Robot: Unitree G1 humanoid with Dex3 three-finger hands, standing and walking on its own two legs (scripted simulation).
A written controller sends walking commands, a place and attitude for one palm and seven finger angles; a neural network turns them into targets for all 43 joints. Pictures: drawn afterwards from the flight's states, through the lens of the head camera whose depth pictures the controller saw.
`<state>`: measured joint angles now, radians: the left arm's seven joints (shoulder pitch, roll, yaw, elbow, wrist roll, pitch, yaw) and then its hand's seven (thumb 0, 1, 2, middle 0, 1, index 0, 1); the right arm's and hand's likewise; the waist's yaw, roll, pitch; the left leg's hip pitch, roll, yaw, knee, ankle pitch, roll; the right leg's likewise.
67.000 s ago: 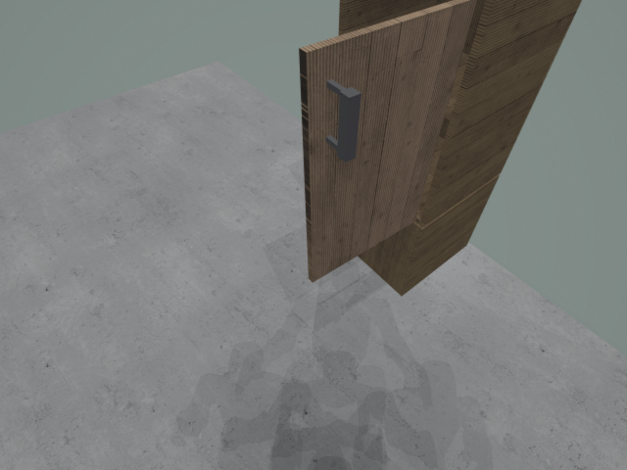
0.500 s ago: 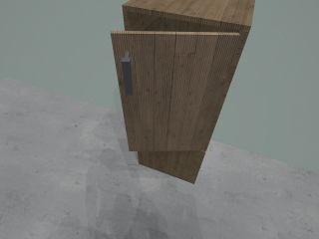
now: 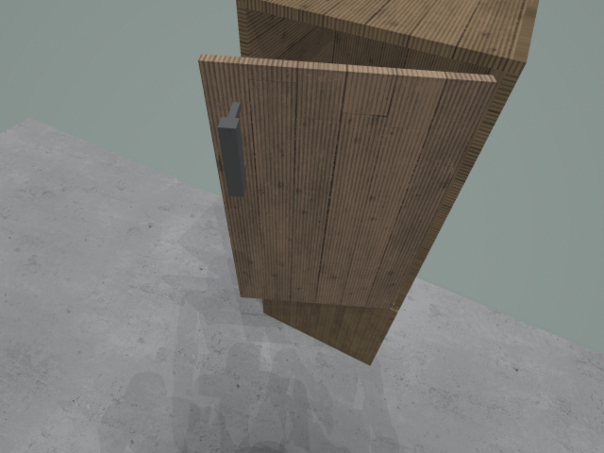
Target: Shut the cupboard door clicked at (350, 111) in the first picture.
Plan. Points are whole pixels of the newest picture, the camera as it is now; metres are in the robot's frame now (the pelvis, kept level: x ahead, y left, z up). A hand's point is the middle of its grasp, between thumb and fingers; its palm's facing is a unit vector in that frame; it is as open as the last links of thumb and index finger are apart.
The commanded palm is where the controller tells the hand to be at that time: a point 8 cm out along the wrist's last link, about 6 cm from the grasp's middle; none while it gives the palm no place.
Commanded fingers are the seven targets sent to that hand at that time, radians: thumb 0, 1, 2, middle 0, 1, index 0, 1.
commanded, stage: shuffle to correct the standing spot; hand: left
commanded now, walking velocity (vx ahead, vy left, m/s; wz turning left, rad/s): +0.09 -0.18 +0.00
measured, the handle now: (236, 150) +0.48 +0.14 +0.14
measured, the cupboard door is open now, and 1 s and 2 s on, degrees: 23 23 23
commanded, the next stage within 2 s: come to a stop and stand still in 0.24 s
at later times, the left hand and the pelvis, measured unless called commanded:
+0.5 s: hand out of the picture +0.13 +0.12 -0.17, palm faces +0.00 -0.97 -0.24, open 7.3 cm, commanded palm none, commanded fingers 0.00 0.90 0.90 -0.20 -0.30 -0.20 -0.30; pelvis +0.07 -0.09 +0.00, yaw -1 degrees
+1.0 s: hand out of the picture +0.08 +0.13 -0.18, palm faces +0.09 -0.98 -0.19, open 7.4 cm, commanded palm none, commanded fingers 0.00 0.90 0.90 -0.20 -0.30 -0.20 -0.30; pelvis +0.05 -0.06 +0.00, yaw +1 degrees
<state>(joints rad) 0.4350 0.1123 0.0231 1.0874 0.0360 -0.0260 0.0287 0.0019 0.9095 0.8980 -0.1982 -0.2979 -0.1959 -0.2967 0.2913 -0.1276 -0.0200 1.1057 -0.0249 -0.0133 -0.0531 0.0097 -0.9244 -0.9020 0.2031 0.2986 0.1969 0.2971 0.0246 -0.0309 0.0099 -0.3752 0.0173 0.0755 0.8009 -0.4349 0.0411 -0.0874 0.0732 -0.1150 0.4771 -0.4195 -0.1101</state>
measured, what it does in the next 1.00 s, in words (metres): steps on the spot: right foot, then left foot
